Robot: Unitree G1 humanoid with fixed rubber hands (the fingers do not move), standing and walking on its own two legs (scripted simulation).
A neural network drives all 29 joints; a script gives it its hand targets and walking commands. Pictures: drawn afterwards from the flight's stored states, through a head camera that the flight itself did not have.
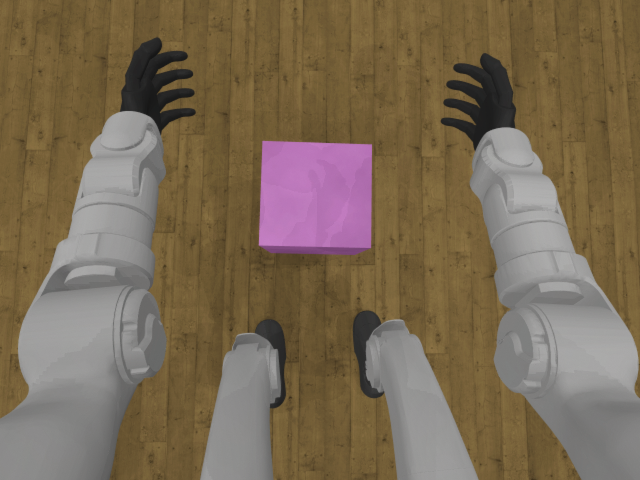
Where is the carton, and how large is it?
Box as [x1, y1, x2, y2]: [259, 141, 371, 254]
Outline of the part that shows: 262,141 259,225 260,246 270,252 355,254 370,247 371,144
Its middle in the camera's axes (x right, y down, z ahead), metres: -0.01 -0.08 +0.86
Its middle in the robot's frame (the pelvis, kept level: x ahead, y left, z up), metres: +0.49 -0.02 -0.51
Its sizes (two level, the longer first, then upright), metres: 0.210 0.200 0.250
